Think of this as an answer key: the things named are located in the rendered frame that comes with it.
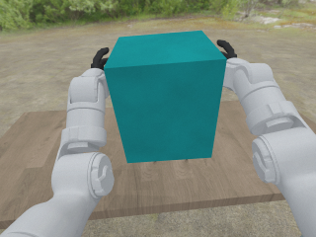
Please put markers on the robot right hand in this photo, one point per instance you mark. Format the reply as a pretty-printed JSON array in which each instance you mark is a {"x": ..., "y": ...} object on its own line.
[{"x": 228, "y": 48}]

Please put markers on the robot left hand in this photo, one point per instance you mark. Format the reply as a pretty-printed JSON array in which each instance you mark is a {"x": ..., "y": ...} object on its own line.
[{"x": 98, "y": 62}]

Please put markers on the robot left upper arm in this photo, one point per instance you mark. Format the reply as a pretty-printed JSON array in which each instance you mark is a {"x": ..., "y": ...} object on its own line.
[{"x": 79, "y": 181}]

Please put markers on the robot left forearm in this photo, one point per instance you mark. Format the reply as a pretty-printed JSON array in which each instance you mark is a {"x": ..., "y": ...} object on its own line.
[{"x": 85, "y": 120}]

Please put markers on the carton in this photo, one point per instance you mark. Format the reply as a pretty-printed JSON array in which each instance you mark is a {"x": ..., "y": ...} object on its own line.
[{"x": 166, "y": 92}]

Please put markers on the robot right forearm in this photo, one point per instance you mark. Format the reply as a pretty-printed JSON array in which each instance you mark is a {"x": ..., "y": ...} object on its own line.
[{"x": 259, "y": 94}]

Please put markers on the table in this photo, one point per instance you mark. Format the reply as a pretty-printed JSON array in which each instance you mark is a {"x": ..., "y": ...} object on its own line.
[{"x": 29, "y": 148}]

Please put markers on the robot right upper arm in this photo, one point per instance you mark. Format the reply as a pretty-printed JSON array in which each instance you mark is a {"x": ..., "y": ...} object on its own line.
[{"x": 287, "y": 159}]

